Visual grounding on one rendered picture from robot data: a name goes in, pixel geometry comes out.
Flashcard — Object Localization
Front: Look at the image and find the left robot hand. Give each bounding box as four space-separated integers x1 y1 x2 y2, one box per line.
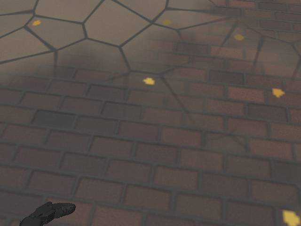
19 202 76 226

